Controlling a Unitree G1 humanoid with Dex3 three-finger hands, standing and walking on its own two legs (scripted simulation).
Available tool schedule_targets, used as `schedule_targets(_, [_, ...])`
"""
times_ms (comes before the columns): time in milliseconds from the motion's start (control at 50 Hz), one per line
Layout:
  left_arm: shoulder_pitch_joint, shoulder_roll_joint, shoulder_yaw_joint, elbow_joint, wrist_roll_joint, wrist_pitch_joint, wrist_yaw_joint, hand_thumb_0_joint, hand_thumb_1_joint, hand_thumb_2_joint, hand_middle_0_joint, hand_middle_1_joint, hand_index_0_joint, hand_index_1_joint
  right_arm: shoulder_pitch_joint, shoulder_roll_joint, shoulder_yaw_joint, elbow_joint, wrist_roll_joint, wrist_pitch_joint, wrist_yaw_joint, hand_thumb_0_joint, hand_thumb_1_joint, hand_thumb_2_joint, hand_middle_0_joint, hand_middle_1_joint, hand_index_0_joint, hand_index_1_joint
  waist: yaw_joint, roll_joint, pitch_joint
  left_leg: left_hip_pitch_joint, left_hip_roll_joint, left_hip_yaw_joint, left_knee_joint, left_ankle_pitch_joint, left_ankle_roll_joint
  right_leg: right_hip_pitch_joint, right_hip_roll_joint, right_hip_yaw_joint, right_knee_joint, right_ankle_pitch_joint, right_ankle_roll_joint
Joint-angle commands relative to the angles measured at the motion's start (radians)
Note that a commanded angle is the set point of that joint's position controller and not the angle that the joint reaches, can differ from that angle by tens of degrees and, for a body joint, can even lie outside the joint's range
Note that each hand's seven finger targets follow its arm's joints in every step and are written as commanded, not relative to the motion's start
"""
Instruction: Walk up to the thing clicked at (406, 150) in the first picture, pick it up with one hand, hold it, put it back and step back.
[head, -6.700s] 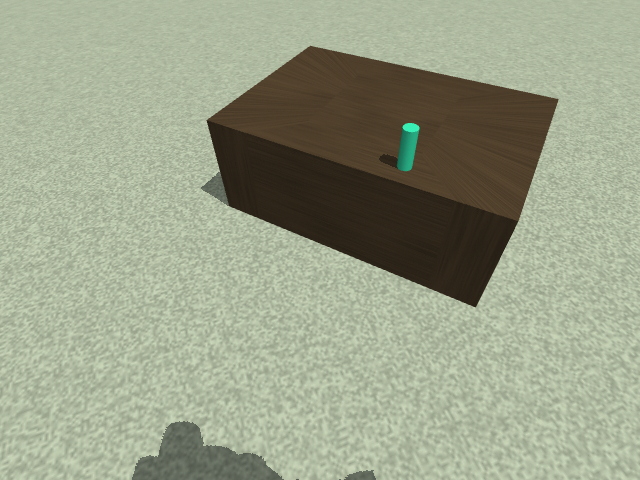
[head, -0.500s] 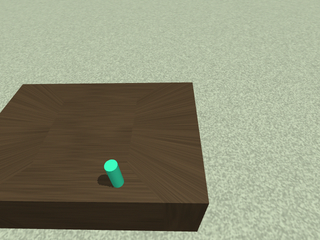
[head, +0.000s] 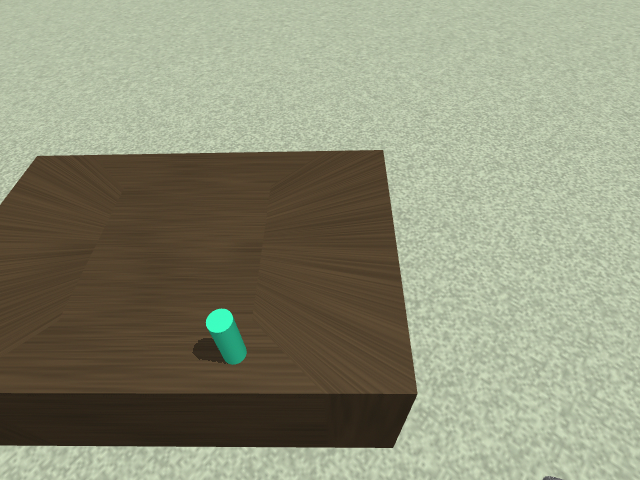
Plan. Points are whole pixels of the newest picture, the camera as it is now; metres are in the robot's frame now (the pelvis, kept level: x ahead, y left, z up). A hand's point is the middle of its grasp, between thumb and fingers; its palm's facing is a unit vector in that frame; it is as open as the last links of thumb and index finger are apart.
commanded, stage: go down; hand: left
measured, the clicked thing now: (227, 338) +0.44 +0.21 -0.26
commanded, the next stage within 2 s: none
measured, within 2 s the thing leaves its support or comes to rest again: neither
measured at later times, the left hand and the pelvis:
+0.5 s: hand out of the picture +0.15 +0.26 -0.15, palm faces +0.04 -0.94 -0.34, open 16.5 cm; pelvis +0.00 +0.02 -0.02, yaw +0 degrees
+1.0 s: hand out of the picture +0.17 +0.27 -0.13, palm faces +0.07 -0.94 -0.32, open 17.3 cm; pelvis +0.01 +0.03 -0.03, yaw +0 degrees
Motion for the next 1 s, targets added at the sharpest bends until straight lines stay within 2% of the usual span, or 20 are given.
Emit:
schedule_targets(0, [-0.172,0.281,0.121,-0.086,-0.01,0.027,0.027,0.0,0.42,0.42,-0.039,0.0,-0.029,-0.015,-0.189,-0.236,-0.128,-0.153,0.037,-0.087,-0.054,0.0,-0.42,-0.42,0.045,0.053,0.048,0.053,0.0,-0.042,-0.098,-0.246,-0.033,0.026,0.072,0.069,0.021,-0.022,0.025,0.004,0.051,0.011,-0.019])
schedule_targets(40, [-0.239,0.223,0.119,-0.15,0.007,0.037,0.02,0.0,0.26,0.26,-0.048,-0.002,-0.039,-0.016,-0.219,-0.178,-0.133,-0.183,0.011,-0.105,-0.047,0.0,-0.26,-0.26,0.045,0.053,0.048,0.053,0.005,-0.007,-0.281,-0.252,-0.035,0.018,0.127,0.117,0.022,0.018,0.021,0.014,0.121,0.082,-0.017])
schedule_targets(60, [-0.15,0.259,0.168,-0.178,0.028,0.06,0.013,0.0,0.206,0.184,-0.055,-0.003,-0.048,-0.014,-0.113,-0.202,-0.183,-0.219,-0.003,-0.105,-0.041,0.0,-0.18,-0.202,0.045,0.053,0.048,0.053,0.006,0.013,-0.348,-0.249,-0.038,0.019,0.142,0.157,0.021,0.03,0.025,0.013,0.144,0.12,-0.02])
schedule_targets(80, [0.017,0.227,0.172,-0.132,0.034,0.101,0.002,0.0,0.182,0.155,-0.059,0.0,-0.056,-0.005,0.071,-0.189,-0.204,-0.175,-0.004,-0.091,-0.034,0.0,-0.1,-0.19,0.046,0.053,0.049,0.053,-0.009,0.018,-0.334,-0.241,-0.04,0.022,0.143,0.204,0.017,0.028,0.031,0.008,0.151,0.163,-0.024])
schedule_targets(100, [0.066,0.191,0.161,-0.128,0.032,0.134,-0.01,0.0,0.181,0.139,-0.058,0.0,-0.061,0.0,0.105,-0.154,-0.19,-0.175,0.003,-0.08,-0.028,0.0,-0.02,-0.174,0.047,0.052,0.049,0.052,-0.012,-0.001,-0.3,-0.239,-0.044,0.027,0.136,0.232,0.015,0.007,0.033,0.006,0.14,0.187,-0.023])
schedule_targets(120, [-0.038,0.208,0.156,-0.238,0.032,0.148,-0.018,0.0,0.123,0.109,-0.064,0.0,-0.071,0.0,0.03,-0.177,-0.199,-0.246,0.004,-0.081,-0.027,0.0,0.06,-0.158,0.047,0.052,0.049,0.052,-0.024,0.0,-0.334,-0.204,-0.048,0.028,0.125,0.236,0.017,0.017,0.031,0.006,0.12,0.191,-0.018])
schedule_targets(140, [-0.043,0.238,0.174,-0.306,0.04,0.173,-0.022,0.0,0.074,0.098,-0.063,0.0,-0.069,0.0,0.03,-0.174,-0.203,-0.313,0.006,-0.078,-0.024,0.0,0.13,-0.146,0.048,0.052,0.049,0.052,-0.014,-0.018,-0.353,-0.202,-0.051,0.029,0.119,0.246,0.021,0.037,0.027,0.004,0.108,0.2,-0.016])
schedule_targets(180, [0.016,0.193,0.158,-0.293,0.038,0.235,-0.04,0.0,-0.047,0.08,-0.07,-0.003,-0.073,0.0,0.067,-0.097,-0.157,-0.308,0.015,-0.049,-0.003,0.0,0.217,-0.122,0.048,0.051,0.05,0.051,-0.007,-0.028,-0.27,-0.249,-0.057,0.035,0.118,0.168,0.031,-0.024,0.026,0.0,0.098,0.119,-0.015])
schedule_targets(240, [-0.164,0.179,0.139,-0.427,0.038,0.251,-0.043,0.0,-0.202,0.062,-0.082,-0.018,-0.08,-0.02,-0.094,-0.111,-0.152,-0.432,0.008,-0.064,-0.006,0.0,0.325,-0.094,0.049,0.051,0.05,0.051,-0.008,-0.065,-0.224,-0.314,-0.049,0.028,0.141,0.031,0.037,-0.109,0.022,-0.001,0.107,-0.023,-0.013])
schedule_targets(260, [-0.101,0.184,0.154,-0.383,0.043,0.259,-0.038,0.0,-0.282,0.046,-0.089,-0.025,-0.086,-0.027,-0.025,-0.126,-0.177,-0.371,0.002,-0.062,-0.009,0.0,0.362,-0.084,0.05,0.051,0.05,0.051,-0.008,-0.041,-0.206,-0.325,-0.044,0.025,0.141,0.011,0.034,-0.119,0.026,-0.001,0.121,-0.042,-0.017])
schedule_targets(280, [-0.093,0.198,0.166,-0.427,0.043,0.261,-0.035,0.0,-0.362,0.041,-0.089,-0.033,-0.088,-0.034,-0.041,-0.105,-0.16,-0.399,0.004,-0.069,-0.009,0.0,0.387,-0.077,0.05,0.051,0.05,0.051,0.01,-0.022,-0.21,-0.337,-0.045,0.023,0.144,-0.013,0.033,-0.121,0.024,0.003,0.12,-0.071,-0.019])
schedule_targets(320, [-0.089,0.202,0.174,-0.504,0.045,0.258,-0.029,0.0,-0.499,0.029,-0.092,-0.045,-0.091,-0.047,-0.042,-0.141,-0.181,-0.445,-0.005,-0.082,-0.018,0.0,0.433,-0.065,0.05,0.05,0.05,0.05,0.001,-0.011,-0.286,-0.311,-0.033,0.01,0.153,0.046,0.027,-0.091,0.028,0.001,0.148,-0.017,-0.02])
schedule_targets(420, [-0.046,0.17,0.169,-0.596,0.043,0.254,-0.011,0.0,-0.558,0.017,-0.095,-0.038,-0.088,-0.045,-0.051,-0.109,-0.173,-0.461,-0.015,-0.118,-0.043,0.0,0.488,-0.053,0.051,0.05,0.051,0.05,0.001,0.026,-0.341,-0.279,-0.023,-0.002,0.203,0.194,0.009,-0.077,0.028,-0.002,0.202,0.095,-0.027])
schedule_targets(480, [0.013,0.194,0.193,-0.61,0.041,0.276,-0.006,0.0,-0.557,0.009,-0.097,-0.042,-0.092,-0.045,-0.005,-0.12,-0.184,-0.437,-0.021,-0.121,-0.051,0.0,0.497,-0.05,0.051,0.05,0.051,0.05,0.0,0.039,-0.338,-0.282,-0.022,-0.004,0.211,0.221,0.005,-0.074,0.03,-0.007,0.212,0.117,-0.027])
schedule_targets(560, [0.067,0.179,0.188,-0.631,0.036,0.313,-0.014,0.0,-0.547,0.0,-0.1,-0.037,-0.096,-0.039,0.026,-0.105,-0.179,-0.445,-0.016,-0.12,-0.049,0.0,0.506,-0.046,0.051,0.05,0.051,0.05,-0.004,0.037,-0.294,-0.296,-0.022,-0.004,0.21,0.219,0.002,-0.091,0.034,-0.015,0.214,0.108,-0.027])
schedule_targets(580, [0.064,0.168,0.176,-0.634,0.035,0.324,-0.021,0.0,-0.555,0.0,-0.098,-0.039,-0.097,-0.04,0.051,-0.117,-0.19,-0.454,-0.016,-0.116,-0.049,0.0,0.513,-0.044,0.051,0.05,0.051,0.05,-0.021,0.023,-0.293,-0.297,-0.02,-0.008,0.212,0.222,0.002,-0.104,0.036,-0.016,0.215,0.11,-0.027])
schedule_targets(640, [0.025,0.163,0.171,-0.702,0.032,0.342,-0.032,0.0,-0.548,0.0,-0.098,-0.037,-0.098,-0.035,0.042,-0.097,-0.179,-0.483,-0.012,-0.121,-0.042,0.0,0.525,-0.041,0.051,0.05,0.051,0.05,-0.014,0.022,-0.269,-0.311,-0.021,-0.011,0.215,0.204,0.002,-0.125,0.033,-0.018,0.214,0.088,-0.025])
schedule_targets(880, [0.063,0.175,0.206,-0.831,0.032,0.36,-0.045,0.0,-0.565,0.013,-0.093,-0.038,-0.09,-0.04,0.059,-0.089,-0.183,-0.597,-0.015,-0.138,-0.034,0.0,0.531,-0.042,0.051,0.05,0.051,0.05,-0.01,0.045,-0.328,-0.311,-0.016,-0.023,0.263,0.291,-0.007,-0.122,0.028,-0.02,0.266,0.138,-0.027])
schedule_targets(900, [0.137,0.173,0.218,-0.759,0.036,0.368,-0.043,0.0,-0.546,0.018,-0.093,-0.041,-0.09,-0.042,0.089,-0.08,-0.178,-0.561,-0.016,-0.134,-0.036,0.0,0.536,-0.04,0.051,0.05,0.051,0.05,-0.004,0.041,-0.304,-0.317,-0.018,-0.021,0.262,0.286,-0.007,-0.123,0.029,-0.023,0.268,0.136,-0.026])
schedule_targets(980, [0.095,0.186,0.23,-0.844,0.027,0.369,-0.051,0.0,-0.544,0.023,-0.087,-0.035,-0.082,-0.038,0.09,-0.081,-0.181,-0.616,-0.014,-0.136,-0.035,0.0,0.536,-0.042,0.051,0.05,0.051,0.05,-0.009,0.034,-0.313,-0.332,-0.017,-0.028,0.264,0.239,-0.003,-0.134,0.03,-0.021,0.267,0.099,-0.027])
